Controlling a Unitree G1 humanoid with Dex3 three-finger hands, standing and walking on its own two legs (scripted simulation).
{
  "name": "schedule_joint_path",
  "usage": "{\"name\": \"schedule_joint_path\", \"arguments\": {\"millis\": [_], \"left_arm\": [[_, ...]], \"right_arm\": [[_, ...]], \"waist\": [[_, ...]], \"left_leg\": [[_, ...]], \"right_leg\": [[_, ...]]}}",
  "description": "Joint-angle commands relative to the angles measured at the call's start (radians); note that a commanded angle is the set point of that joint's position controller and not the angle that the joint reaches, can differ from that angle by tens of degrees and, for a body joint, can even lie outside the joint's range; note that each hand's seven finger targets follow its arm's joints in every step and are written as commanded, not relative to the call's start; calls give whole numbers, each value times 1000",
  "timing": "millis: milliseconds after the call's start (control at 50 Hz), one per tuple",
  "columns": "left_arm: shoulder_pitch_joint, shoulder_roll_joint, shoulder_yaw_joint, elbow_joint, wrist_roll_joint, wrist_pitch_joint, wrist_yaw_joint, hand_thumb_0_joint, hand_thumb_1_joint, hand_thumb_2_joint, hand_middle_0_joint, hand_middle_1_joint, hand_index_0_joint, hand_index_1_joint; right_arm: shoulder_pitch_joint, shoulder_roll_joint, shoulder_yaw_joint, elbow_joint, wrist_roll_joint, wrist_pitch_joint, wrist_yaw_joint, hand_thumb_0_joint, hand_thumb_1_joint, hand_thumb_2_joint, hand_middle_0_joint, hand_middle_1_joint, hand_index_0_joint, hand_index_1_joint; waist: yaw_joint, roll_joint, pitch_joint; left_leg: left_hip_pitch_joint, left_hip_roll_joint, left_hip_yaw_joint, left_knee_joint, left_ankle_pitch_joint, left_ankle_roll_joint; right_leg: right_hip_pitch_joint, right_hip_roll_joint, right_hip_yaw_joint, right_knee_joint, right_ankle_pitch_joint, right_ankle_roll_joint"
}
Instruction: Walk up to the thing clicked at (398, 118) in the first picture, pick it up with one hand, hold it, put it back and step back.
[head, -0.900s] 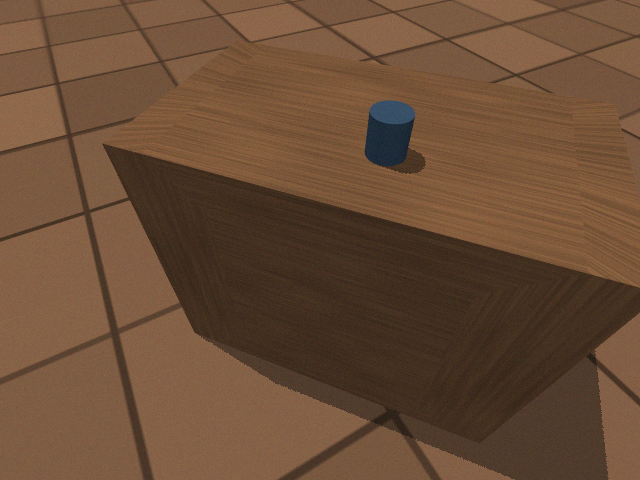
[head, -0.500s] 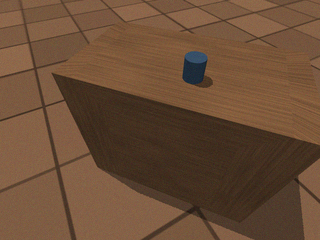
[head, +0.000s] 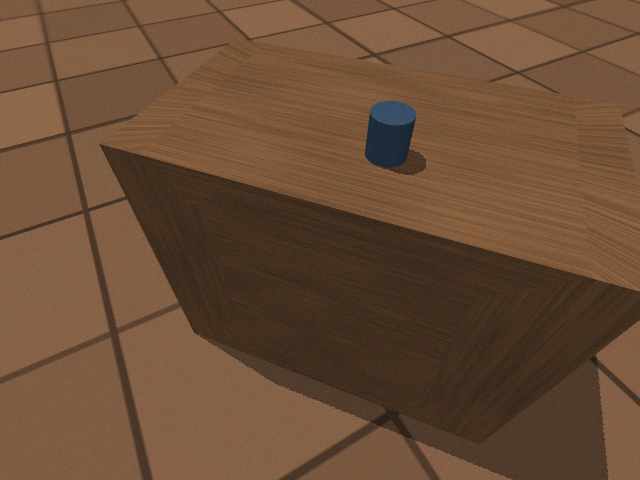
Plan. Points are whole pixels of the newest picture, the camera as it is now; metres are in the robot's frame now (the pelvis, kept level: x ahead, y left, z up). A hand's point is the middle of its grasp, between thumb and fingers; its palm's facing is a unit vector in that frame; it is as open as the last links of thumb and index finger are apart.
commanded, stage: stand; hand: left
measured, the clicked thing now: (389, 134) +0.68 -0.12 +0.06
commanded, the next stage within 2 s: walk up in 0.22 s
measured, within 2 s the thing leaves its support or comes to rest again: neither
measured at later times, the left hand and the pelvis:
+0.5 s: hand out of the picture +0.13 +0.23 -0.16, palm faces -0.15 -0.92 -0.36, open 7.4 cm; pelvis +0.02 -0.06 -0.02, yaw -9 degrees
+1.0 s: hand (259, 421) +0.25 +0.11 -0.18, palm faces -0.31 -0.88 -0.36, open 7.4 cm; pelvis +0.10 -0.12 -0.03, yaw -17 degrees
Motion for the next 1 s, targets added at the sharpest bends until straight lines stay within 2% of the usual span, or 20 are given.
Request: {"name": "schedule_joint_path", "arguments": {"millis": [0,180,200,240,280,420,480,520,540,560,580,600,660,740,820,840,860,880,920,980], "left_arm": [[-37,218,41,-56,-1,-23,10,0,900,900,-200,-300,-200,-300],[-34,216,41,-57,-1,-24,11,0,900,900,-200,-300,-200,-300],[-12,323,128,-167,48,15,-27,0,900,900,-200,-300,-200,-300],[-80,270,128,-227,62,52,-50,0,900,900,-200,-300,-200,-300],[-36,252,135,-261,54,78,-67,0,900,900,-200,-300,-200,-300],[29,247,155,-321,37,76,-125,0,900,900,-200,-300,-200,-300],[153,251,162,-295,32,65,-121,0,900,900,-200,-300,-200,-300],[320,297,182,-227,39,49,-105,0,900,900,-200,-300,-200,-300],[407,373,204,-228,47,42,-89,0,900,900,-200,-300,-200,-300],[380,440,214,-272,42,36,-77,0,900,900,-200,-300,-200,-300],[278,471,208,-314,33,34,-79,0,900,900,-200,-300,-200,-300],[218,463,205,-346,24,35,-76,0,900,900,-200,-300,-200,-300],[162,356,165,-343,14,16,-41,0,900,900,-200,-300,-200,-300],[217,327,137,-340,14,-14,-13,0,900,900,-200,-300,-200,-300],[97,317,109,-383,-9,-19,5,0,900,900,-200,-300,-200,-300],[88,281,93,-397,-18,-15,11,0,900,900,-200,-300,-200,-300],[111,229,78,-400,-28,-14,16,0,900,900,-200,-300,-200,-300],[148,209,70,-385,-34,-5,23,0,900,900,-200,-300,-200,-300],[226,286,88,-327,-19,11,38,0,900,900,-200,-300,-200,-300],[182,270,96,-306,-12,4,32,0,900,900,-200,-300,-200,-300]], "right_arm": [[-26,-210,-36,-58,-3,-20,-10,0,-900,-900,200,300,200,300],[-25,-210,-34,-60,-3,-22,-12,0,-900,-900,200,300,200,300],[96,-350,-116,-95,-17,-43,-40,0,-900,-900,200,300,200,300],[224,-410,-159,-84,-19,-51,-65,0,-900,-900,200,300,200,300],[140,-405,-170,-154,-21,-64,-76,0,-900,-900,200,300,200,300],[64,-372,-176,-254,-43,-77,-61,0,-900,-900,200,300,200,300],[3,-382,-174,-280,-41,-66,-51,0,-900,-900,200,300,200,300],[25,-329,-158,-285,-41,-47,-49,0,-900,-900,200,300,200,300],[53,-273,-135,-303,-34,-39,-51,0,-900,-900,200,300,200,300],[74,-228,-111,-338,-16,-35,-43,0,-900,-900,200,300,200,300],[94,-288,-129,-331,-16,-32,-43,0,-900,-900,200,300,200,300],[95,-328,-141,-315,-14,-38,-40,0,-900,-900,200,300,200,300],[187,-281,-119,-272,5,-45,-20,0,-900,-900,200,300,200,300],[162,-249,-112,-312,-28,-30,-4,0,-900,-900,200,300,200,300],[251,-241,-127,-301,-22,-25,-13,0,-900,-900,200,300,200,300],[274,-253,-133,-299,-29,-24,-17,0,-900,-900,200,300,200,300],[246,-310,-145,-318,-37,-27,-22,0,-900,-900,200,300,200,300],[158,-349,-148,-349,-31,-26,-20,0,-900,-900,200,300,200,300],[93,-341,-146,-363,-24,-23,-12,0,-900,-900,200,300,200,300],[84,-283,-126,-363,-23,-25,-17,0,-900,-900,200,300,200,300]], "waist": [[-8,-3,-90],[-6,-10,-94],[-52,-114,-100],[-100,50,-51],[-46,20,-13],[-3,168,37],[58,186,-12],[117,-51,-89],[174,-269,-94],[144,-438,-53],[84,-352,-37],[61,-260,7],[8,-145,13],[23,-87,19],[-63,-71,-68],[-78,-47,-75],[-69,125,-86],[-24,222,-57],[-4,161,-48],[-1,122,-12]], "left_leg": [[1,119,-81,-39,174,26],[10,123,-82,-39,210,29],[170,141,-90,69,98,102],[278,417,-296,-41,92,257],[69,504,-320,-93,33,283],[-49,323,1,35,96,191],[-169,275,77,163,54,154],[-249,167,172,502,-110,102],[-381,83,184,747,-238,75],[-550,-18,141,895,-513,36],[-505,22,57,927,-492,23],[-451,67,23,903,-449,22],[-388,112,7,745,-314,41],[-321,78,10,548,-308,40],[-64,31,23,328,-70,51],[0,42,-5,233,23,58],[-2,180,-195,92,136,86],[-26,321,-397,-3,164,149],[-134,390,-437,29,43,262],[-94,282,-221,99,319,217]], "right_leg": [[26,-124,99,-37,162,-30],[32,-127,98,-36,193,-27],[-176,-40,102,144,123,-51],[-485,-16,58,513,-328,-8],[-468,-77,189,713,-301,-15],[-335,-110,100,464,-191,-4],[-130,-56,-23,357,-110,-28],[61,38,-91,276,-47,-28],[121,-17,63,154,-168,-72],[68,-226,526,-67,-355,-156],[-39,-330,745,-150,-466,-268],[-141,-332,732,-142,-513,-301],[-144,-201,409,27,-234,-218],[-192,-214,393,71,33,-243],[-305,-212,305,258,322,-192],[-351,-173,273,331,289,-144],[-370,-56,189,446,170,-69],[-412,99,112,549,-259,-32],[-322,51,159,738,-446,-24],[-373,44,148,745,-388,-33]]}}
